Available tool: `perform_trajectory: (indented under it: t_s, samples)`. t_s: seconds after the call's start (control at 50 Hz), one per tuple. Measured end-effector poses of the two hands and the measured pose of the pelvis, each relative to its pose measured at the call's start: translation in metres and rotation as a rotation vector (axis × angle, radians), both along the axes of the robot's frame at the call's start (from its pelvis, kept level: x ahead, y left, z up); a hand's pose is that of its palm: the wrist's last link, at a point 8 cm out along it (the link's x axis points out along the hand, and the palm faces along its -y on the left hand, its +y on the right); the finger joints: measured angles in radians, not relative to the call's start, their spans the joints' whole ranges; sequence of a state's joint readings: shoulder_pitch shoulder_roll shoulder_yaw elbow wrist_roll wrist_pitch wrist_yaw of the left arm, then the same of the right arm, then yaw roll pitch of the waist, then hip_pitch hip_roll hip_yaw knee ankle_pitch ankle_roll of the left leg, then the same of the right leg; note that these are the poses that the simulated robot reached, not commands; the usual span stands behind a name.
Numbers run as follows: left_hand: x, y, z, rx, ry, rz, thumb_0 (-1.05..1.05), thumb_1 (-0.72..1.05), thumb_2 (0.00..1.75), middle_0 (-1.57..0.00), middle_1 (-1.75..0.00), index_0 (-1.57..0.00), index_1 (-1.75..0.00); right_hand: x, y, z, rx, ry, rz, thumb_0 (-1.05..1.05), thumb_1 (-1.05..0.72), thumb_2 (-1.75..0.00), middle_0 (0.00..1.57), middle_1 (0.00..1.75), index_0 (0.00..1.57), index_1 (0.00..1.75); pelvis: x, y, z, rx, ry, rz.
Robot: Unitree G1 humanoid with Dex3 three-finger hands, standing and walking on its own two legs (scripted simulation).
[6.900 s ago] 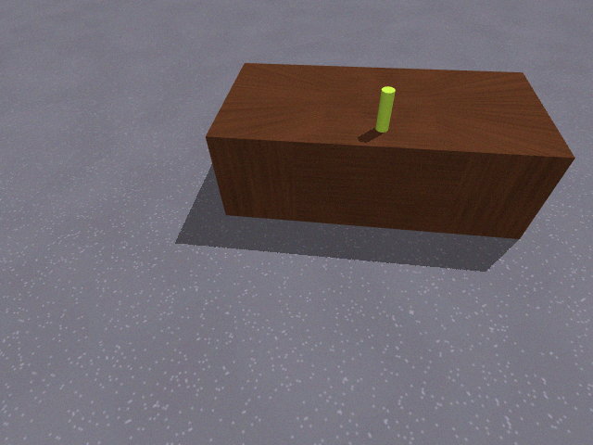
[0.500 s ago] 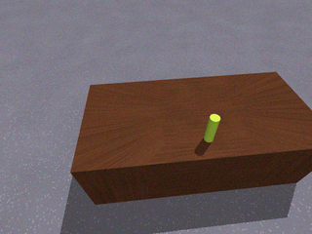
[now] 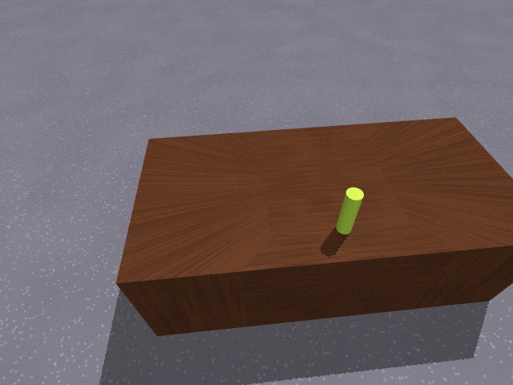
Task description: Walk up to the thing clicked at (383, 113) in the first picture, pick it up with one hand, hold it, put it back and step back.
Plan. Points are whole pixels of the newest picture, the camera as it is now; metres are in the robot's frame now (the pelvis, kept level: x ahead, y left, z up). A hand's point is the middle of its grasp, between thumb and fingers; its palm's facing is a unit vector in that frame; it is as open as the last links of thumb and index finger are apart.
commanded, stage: stand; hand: right
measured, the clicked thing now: (348, 212) +0.64 -0.24 -0.25
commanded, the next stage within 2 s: walk up in 0.28 s
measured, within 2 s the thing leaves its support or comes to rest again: neither
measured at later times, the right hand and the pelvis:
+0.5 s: hand out of the picture +0.05 -0.32 -0.16, palm faces +0.00 +0.91 -0.41, open 7.4 cm; pelvis +0.02 -0.04 -0.01, yaw +0 degrees
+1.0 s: hand (455, 335) +0.26 -0.36 -0.16, palm faces -0.16 +0.90 -0.41, open 7.4 cm; pelvis +0.14 -0.10 -0.03, yaw +6 degrees
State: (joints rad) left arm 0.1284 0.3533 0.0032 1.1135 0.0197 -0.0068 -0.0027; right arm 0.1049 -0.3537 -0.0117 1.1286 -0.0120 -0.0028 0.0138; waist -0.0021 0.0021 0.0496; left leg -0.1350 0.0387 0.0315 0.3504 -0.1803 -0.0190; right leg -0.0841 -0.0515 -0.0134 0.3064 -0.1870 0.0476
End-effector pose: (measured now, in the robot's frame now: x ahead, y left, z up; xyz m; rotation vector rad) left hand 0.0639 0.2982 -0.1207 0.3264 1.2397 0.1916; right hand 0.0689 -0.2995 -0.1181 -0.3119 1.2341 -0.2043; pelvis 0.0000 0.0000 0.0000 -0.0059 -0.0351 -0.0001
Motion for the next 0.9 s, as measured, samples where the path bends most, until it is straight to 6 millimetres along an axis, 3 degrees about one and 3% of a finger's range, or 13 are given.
perform_trajectory:
  t_s: [0.34,0.46,0.56,0.62,0.68,0.8,0.9]
  samples:
    - [0.003,0.002,-0.001,-0.009,0.001,0.011,0.0,0.9,0.9,-0.21,-0.3,-0.21,-0.3,-0.001,-0.004,0.001,-0.001,-0.026,-0.001,0.01,-0.9,-0.9,0.2,0.3,0.21,0.3,0.004,-0.004,-0.003,0.008,0.005,0.003]
    - [0.017,0.0,0.004,0.011,-0.017,0.029,0.01,0.9,0.9,-0.21,-0.3,-0.21,-0.3,-0.024,-0.046,0.004,-0.058,0.01,-0.019,0.01,-0.9,-0.9,0.21,0.3,0.21,0.3,0.017,-0.03,-0.008,0.032,-0.001,0.005]
    - [0.033,-0.023,0.006,0.048,-0.039,0.025,0.01,0.91,0.9,-0.21,-0.3,-0.2,-0.3,-0.025,-0.1,-0.007,-0.096,0.061,-0.028,0.01,-0.9,-0.9,0.21,0.3,0.21,0.3,0.038,-0.064,-0.021,0.039,-0.019,0.008]
    - [0.032,-0.04,0.004,0.068,-0.071,0.05,0.0,0.91,0.9,-0.21,-0.3,-0.21,-0.3,-0.006,-0.124,-0.018,-0.12,0.088,-0.012,0.01,-0.9,-0.9,0.2,0.3,0.21,0.3,0.051,-0.081,-0.03,0.013,-0.03,0.032]
    - [0.026,-0.06,0.007,0.046,-0.053,0.091,0.0,0.91,0.9,-0.21,-0.3,-0.21,-0.3,0.026,-0.13,-0.012,-0.105,0.057,0.017,0.01,-0.91,-0.9,0.2,0.3,0.2,0.3,0.065,-0.09,-0.022,0.004,-0.031,0.041]
    - [0.032,-0.088,0.005,0.01,-0.026,0.126,0.01,0.9,0.9,-0.21,-0.3,-0.21,-0.3,0.09,-0.127,0.004,-0.07,0.0,0.103,0.01,-0.91,-0.9,0.2,0.3,0.2,0.3,0.1,-0.102,-0.011,-0.011,-0.016,0.067]
    - [0.057,-0.093,-0.01,-0.007,-0.016,0.131,0.01,0.9,0.9,-0.21,-0.3,-0.21,-0.3,0.141,-0.116,0.004,-0.069,-0.024,0.158,0.01,-0.91,-0.9,0.2,0.3,0.2,0.3,0.127,-0.103,-0.017,-0.01,-0.008,0.088]
